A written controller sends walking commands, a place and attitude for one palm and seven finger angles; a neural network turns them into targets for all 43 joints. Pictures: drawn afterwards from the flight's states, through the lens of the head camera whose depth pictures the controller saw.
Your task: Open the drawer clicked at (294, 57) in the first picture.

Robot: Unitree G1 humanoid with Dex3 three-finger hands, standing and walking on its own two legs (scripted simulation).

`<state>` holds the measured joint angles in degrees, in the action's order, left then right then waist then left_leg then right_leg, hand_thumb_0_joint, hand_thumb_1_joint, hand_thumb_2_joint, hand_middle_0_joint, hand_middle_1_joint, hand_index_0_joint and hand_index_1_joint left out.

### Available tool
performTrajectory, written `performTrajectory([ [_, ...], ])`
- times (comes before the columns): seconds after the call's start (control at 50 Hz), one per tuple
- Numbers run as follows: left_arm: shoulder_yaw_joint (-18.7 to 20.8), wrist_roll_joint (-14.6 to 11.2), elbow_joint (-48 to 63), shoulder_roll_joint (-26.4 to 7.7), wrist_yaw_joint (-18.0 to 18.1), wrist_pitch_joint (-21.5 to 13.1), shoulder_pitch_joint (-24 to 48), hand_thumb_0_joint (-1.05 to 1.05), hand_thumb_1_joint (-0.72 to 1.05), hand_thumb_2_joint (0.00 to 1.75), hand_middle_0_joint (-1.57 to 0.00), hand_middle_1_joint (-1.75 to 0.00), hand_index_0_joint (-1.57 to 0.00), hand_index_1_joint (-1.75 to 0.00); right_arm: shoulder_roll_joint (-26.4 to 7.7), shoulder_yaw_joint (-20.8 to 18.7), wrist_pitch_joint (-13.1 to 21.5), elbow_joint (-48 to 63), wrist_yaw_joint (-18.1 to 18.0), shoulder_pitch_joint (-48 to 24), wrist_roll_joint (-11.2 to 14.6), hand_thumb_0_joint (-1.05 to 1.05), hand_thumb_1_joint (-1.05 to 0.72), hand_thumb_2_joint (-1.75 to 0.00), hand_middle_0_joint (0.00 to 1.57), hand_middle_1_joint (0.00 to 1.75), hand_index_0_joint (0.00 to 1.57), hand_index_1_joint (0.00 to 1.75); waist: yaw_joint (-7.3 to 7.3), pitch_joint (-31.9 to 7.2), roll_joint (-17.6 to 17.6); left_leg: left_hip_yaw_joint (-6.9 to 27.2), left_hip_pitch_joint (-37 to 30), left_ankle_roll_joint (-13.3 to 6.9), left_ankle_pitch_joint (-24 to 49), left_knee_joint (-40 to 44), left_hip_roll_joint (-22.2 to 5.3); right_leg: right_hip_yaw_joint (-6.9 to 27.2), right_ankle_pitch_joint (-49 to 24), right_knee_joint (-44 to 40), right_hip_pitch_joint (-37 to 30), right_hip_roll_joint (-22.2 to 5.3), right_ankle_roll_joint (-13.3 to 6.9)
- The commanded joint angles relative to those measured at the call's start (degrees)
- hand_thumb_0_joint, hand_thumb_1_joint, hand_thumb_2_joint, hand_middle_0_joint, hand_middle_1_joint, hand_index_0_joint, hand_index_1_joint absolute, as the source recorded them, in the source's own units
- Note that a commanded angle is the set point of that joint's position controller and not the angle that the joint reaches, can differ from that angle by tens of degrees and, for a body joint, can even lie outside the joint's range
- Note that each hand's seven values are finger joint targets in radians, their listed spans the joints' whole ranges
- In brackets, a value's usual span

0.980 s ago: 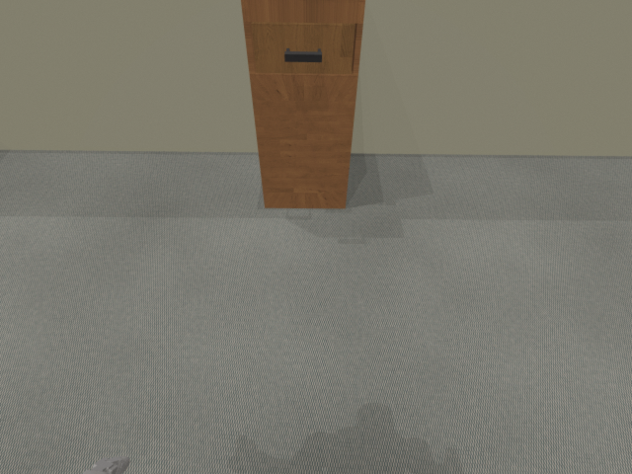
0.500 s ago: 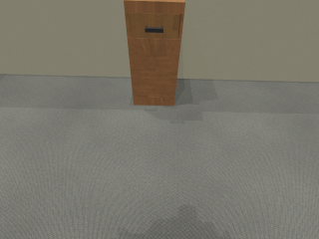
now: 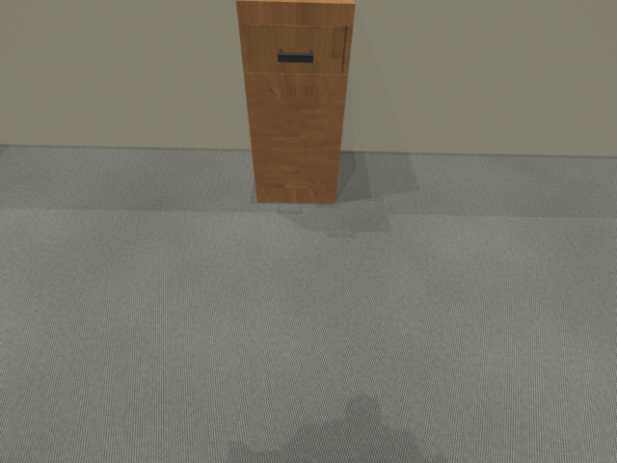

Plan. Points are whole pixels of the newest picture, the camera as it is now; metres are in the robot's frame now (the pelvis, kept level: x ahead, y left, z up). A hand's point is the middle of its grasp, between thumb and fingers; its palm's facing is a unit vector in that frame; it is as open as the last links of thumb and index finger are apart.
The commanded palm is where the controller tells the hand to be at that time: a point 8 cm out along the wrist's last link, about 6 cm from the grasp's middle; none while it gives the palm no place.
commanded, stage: look at it before walking up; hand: left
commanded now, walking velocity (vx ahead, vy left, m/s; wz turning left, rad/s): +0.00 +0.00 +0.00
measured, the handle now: (295, 54) +1.36 +0.12 -0.05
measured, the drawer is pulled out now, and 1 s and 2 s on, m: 0.00 0.00 0.00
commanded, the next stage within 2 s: walk to a spot facing it in 0.46 s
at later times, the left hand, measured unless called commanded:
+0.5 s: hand out of the picture +0.08 +0.25 -0.16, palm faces -0.03 -0.94 -0.34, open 7.4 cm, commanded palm none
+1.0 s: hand out of the picture +0.09 +0.16 -0.19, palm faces -0.10 -0.98 -0.19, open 7.4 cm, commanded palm none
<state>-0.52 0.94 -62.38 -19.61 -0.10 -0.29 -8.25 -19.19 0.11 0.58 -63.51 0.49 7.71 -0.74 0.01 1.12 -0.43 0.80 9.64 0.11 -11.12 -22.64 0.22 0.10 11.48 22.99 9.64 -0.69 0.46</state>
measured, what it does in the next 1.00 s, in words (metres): shifts its weight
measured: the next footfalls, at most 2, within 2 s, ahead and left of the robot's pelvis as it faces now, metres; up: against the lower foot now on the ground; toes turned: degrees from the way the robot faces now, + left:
left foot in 1.38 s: +0.44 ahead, +0.06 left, +0.00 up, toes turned -3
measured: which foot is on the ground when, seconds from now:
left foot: down 0.00-0.98, up 1.00-1.00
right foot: down 0.00-1.00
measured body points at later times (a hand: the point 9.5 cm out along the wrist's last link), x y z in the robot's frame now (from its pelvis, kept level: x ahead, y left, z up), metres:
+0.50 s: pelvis +0.01 +0.00 +0.00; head +0.01 +0.00 +0.45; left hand +0.08 +0.29 -0.13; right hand +0.09 -0.30 -0.13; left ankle +0.01 +0.12 -0.74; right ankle +0.01 -0.12 -0.74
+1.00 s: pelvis +0.09 -0.03 -0.02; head +0.10 -0.03 +0.43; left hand +0.10 +0.21 -0.18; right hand +0.01 -0.26 -0.18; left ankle +0.02 +0.11 -0.73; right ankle +0.05 -0.11 -0.75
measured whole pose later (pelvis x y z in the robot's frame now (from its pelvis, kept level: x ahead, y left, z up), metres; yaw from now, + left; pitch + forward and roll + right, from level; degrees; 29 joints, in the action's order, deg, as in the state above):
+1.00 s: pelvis +0.09 -0.03 -0.02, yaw -7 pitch -1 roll +0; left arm 1.5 1.7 -62.3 -10.2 -1.4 -1.8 -20.8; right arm -11.2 -1.3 1.4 -65.5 0.1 21.8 -1.1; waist 0.3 0.9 1.0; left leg -5.3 9.9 0.7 -27.4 -42.1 -5.1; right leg -3.9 21.6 37.4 14.1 0.9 -2.5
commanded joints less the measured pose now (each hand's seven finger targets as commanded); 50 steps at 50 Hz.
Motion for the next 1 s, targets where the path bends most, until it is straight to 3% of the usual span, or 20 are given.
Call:
performTrajectory([
  [0.0, 2.39, -0.21, 3.69, -11.61, 0.6, -1.1, 2.04, 0.0, 0.9, 0.9, -0.2, -0.3, -0.2, -0.3, -11.9, -2.4, 1.49, 3.92, -1.04, -3.23, 0.26, 0.0, -0.9, -0.9, 0.2, 0.3, 0.2, 0.3, -0.23, -2.15, 0.29, 6.11, 0.03, -2.03, 3.6, 4.56, -6.68, 6.01, -0.75, -4.91, 0.15, -6.04, -2.17],
  [0.54, 2.35, -0.23, 3.32, -11.8, 0.68, -1.36, 1.71, 0.0, 0.9, 0.9, -0.2, -0.3, -0.2, -0.3, -11.85, -2.13, 1.49, 3.37, -1.14, -3.92, 0.35, 0.0, -0.9, -0.9, 0.2, 0.3, 0.2, 0.3, -0.22, -3.08, 0.44, 5.34, -2.3, -1.66, 7.34, 4.77, -6.96, 5.97, -6.28, -5.47, -1.61, -6.41, -2.15],
  [0.58, 0.89, -0.25, 1.54, -4.52, 0.86, -0.19, -2.47, 0.0, 0.9, 0.9, -0.2, -0.3, -0.2, -0.3, -4.4, -0.49, 0.47, 1.79, -0.87, 0.05, -0.14, 0.0, -0.9, -0.9, 0.2, 0.3, 0.2, 0.3, -0.19, -3.46, -0.46, 3.21, -2.29, -0.42, -0.42, 3.29, -6.38, 6.36, 3.31, -5.54, -0.68, -5.85, -1.37],
  [0.62, 1.22, 0.09, 1.34, -4.97, 0.39, 0.56, -4.4, 0.0, 0.9, 0.9, -0.2, -0.3, -0.2, -0.3, -4.21, -0.73, -0.09, 1.62, -0.65, 1.86, -0.54, 0.0, -0.9, -0.9, 0.2, 0.3, 0.2, 0.3, -0.36, -0.34, -1.88, 2.06, 0.92, -0.46, -12.95, 2.12, -5.3, 8.72, 15.97, -6.57, 2.16, -5.46, -2.34],
  [0.68, 2.21, 0.41, 2.44, -5.19, -0.37, 0.93, -5.76, 0.0, 0.9, 0.9, -0.2, -0.3, -0.2, -0.3, -4.79, -1.46, -0.09, 2.39, -0.53, 3.28, -0.86, 0.0, -0.9, -0.9, 0.2, 0.3, 0.2, 0.3, -0.44, 5.15, -2.04, 1.88, 5.26, -1.05, -21.94, 1.3, -5.23, 10.91, 24.45, -5.73, 7.32, -4.31, -3.89],
  [0.72, 2.59, 0.39, 3.17, -4.34, -0.7, 0.71, -6.9, 0.0, 0.9, 0.9, -0.2, -0.3, -0.2, -0.3, -4.81, -1.9, 0.36, 2.66, -0.64, 4.89, -0.74, 0.0, -0.9, -0.9, 0.2, 0.3, 0.2, 0.3, -0.12, 6.98, -0.14, 2.9, 5.38, -2.14, -23.11, 1.22, -6.58, 10.46, 23.33, -2.68, 9.52, -3.09, -4.53],
  [0.76, 2.7, 0.28, 3.72, -2.44, -0.94, 0.09, -8.13, 0.0, 0.9, 0.9, -0.2, -0.3, -0.2, -0.3, -5.08, -2.41, 1.06, 2.72, -0.95, 7.36, -0.57, 0.0, -0.9, -0.9, 0.2, 0.3, 0.2, 0.3, 0.41, 7.05, 2.6, 6.0, 2.11, -4.08, -21.31, 2.34, -9.59, 8.05, 17.76, 3.38, 12.44, -1.03, -4.52],
  [0.8, 2.67, 0.29, 4.76, 0.01, -1.13, -0.73, -8.15, 0.0, 0.9, 0.9, -0.2, -0.3, -0.2, -0.3, -6.56, -3.32, 1.7, 2.17, -1.19, 10.92, -0.36, 0.0, -0.9, -0.9, 0.2, 0.3, 0.2, 0.3, 1.28, 4.78, 8.34, 12.4, -4.1, -7.44, -19.12, 6.06, -15.57, 1.89, 12.17, 13.66, 17.13, 1.9, -3.36],
  [0.82, 2.64, 0.35, 5.72, 1.2, -1.16, -1.03, -6.66, 0.0, 0.9, 0.9, -0.2, -0.3, -0.2, -0.3, -6.54, -3.85, 1.87, 2.23, -1.25, 12.18, -0.27, 0.0, -0.9, -0.9, 0.2, 0.3, 0.2, 0.3, 1.83, 5.42, 9.97, 14.47, -5.75, -9.32, -18.79, 8.41, -18.51, -0.68, 13.91, 16.9, 20.16, 1.66, -2.51],
  [0.84, 2.7, 0.34, 6.71, 1.73, -1.2, -1.13, -5.19, 0.0, 0.9, 0.9, -0.2, -0.3, -0.2, -0.3, -6.19, -4.07, 2.1, 2.1, -1.26, 13.05, -0.19, 0.0, -0.9, -0.9, 0.2, 0.3, 0.2, 0.3, 2.37, 7.42, 11.48, 14.83, -5.93, -10.55, -16.1, 9.42, -19.98, -1.3, 15.52, 19.13, 22.3, 0.26, -2.02],
  [0.86, 2.86, 0.38, 7.13, 2.17, -1.23, -1.37, -4.99, 0.0, 0.9, 0.9, -0.2, -0.3, -0.2, -0.3, -5.18, -3.99, 2.33, 1.87, -1.32, 13.43, -0.28, 0.0, -0.9, -0.9, 0.2, 0.3, 0.2, 0.3, 2.05, 8.4, 10.69, 13.55, -5.76, -10.81, -10.63, 8.28, -20.17, -1.12, 15.95, 18.79, 22.27, -0.71, -1.95],
  [0.9, 3.05, 0.38, 5.29, 3.45, -1.41, -2.0, -9.51, 0.0, 0.9, 0.9, -0.2, -0.3, -0.2, -0.3, -3.44, -3.66, 2.47, 1.63, -1.4, 12.16, -0.4, 0.0, -0.9, -0.9, 0.2, 0.3, 0.2, 0.3, -0.5, 6.62, 7.42, 6.12, -1.34, -8.09, -1.83, 1.38, -17.53, -3.03, 12.23, 11.83, 12.42, -0.76, -2.35],
  [0.92, 3.55, 0.54, 2.96, 3.79, -1.34, -2.23, -16.13, 0.0, 0.9, 0.9, -0.2, -0.3, -0.2, -0.3, -2.31, -3.37, 2.51, 2.04, -1.42, 10.07, -0.44, 0.0, -0.9, -0.9, 0.2, 0.3, 0.2, 0.3, -3.9, 4.71, 3.97, 0.03, 5.9, -5.32, -0.72, -7.87, -13.68, -2.45, 6.78, 5.39, 0.39, -0.34, -3.37],
  [0.94, 4.73, 0.9, 0.02, -0.48, -0.77, -2.98, -24.87, 0.0, 0.9, 0.9, -0.2, -0.3, -0.2, -0.3, 1.06, -2.77, 3.01, 3.8, -1.14, 8.08, 0.1, 0.0, -0.9, -0.9, 0.2, 0.3, 0.2, 0.3, -6.99, 1.03, -9.61, -8.07, 18.86, -1.9, -2.5, -26.06, -6.86, 13.4, 6.17, -1.76, -13.16, -8.86, -7.08],
  [0.96, 5.56, 0.18, -2.34, -4.83, 0.19, -3.45, -32.72, 0.0, 0.9, 0.9, -0.2, -0.3, -0.2, -0.3, 3.54, -2.02, 3.75, 6.91, -0.7, 3.3, 0.1, 0.0, -0.9, -0.9, 0.2, 0.3, 0.2, 0.3, -8.92, 0.44, -18.91, -9.96, 30.9, -0.26, -19.68, -38.88, -1.93, 31.52, -3.58, -8.73, -19.42, -20.23, -11.62],
  [0.98, 5.14, -0.22, -3.18, -3.92, 0.85, -3.63, -33.64, 0.0, 0.9, 0.9, -0.2, -0.3, -0.2, -0.3, 1.47, -2.63, 3.86, 7.16, -0.82, 1.3, -0.21, 0.0, -0.9, -0.9, 0.2, 0.3, 0.2, 0.3, -8.67, 1.75, -13.56, -4.13, 32.76, -0.77, -19.24, -44.05, -4.06, 31.78, -9.68, -7.73, -18.58, -20.53, -12.97],
])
